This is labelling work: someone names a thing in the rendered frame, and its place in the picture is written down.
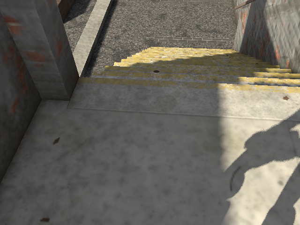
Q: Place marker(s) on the stairs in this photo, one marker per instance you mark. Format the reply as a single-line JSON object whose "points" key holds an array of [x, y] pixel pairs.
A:
{"points": [[199, 65]]}

